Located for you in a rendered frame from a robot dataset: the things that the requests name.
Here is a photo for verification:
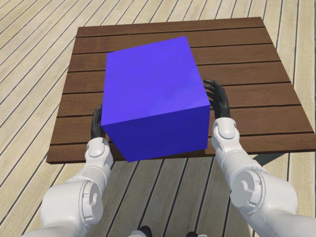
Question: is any left robot upper arm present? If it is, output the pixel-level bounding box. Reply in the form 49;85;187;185
20;180;103;237

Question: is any carton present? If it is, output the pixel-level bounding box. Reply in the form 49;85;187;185
101;36;210;162

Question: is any left robot hand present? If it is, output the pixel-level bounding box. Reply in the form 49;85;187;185
91;104;106;140

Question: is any robot left shin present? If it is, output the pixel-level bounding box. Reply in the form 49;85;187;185
131;230;146;236

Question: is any left robot foot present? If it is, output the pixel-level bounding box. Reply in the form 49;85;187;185
139;226;152;237

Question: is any right robot forearm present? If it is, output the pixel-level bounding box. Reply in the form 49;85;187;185
211;118;273;190

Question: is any left robot forearm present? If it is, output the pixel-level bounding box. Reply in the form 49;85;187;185
40;137;113;222

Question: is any right robot upper arm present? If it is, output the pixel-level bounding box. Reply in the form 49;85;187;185
230;169;316;237

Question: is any table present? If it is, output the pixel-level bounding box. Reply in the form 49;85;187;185
46;17;316;166

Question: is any right robot hand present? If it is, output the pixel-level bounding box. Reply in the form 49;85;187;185
203;79;231;119

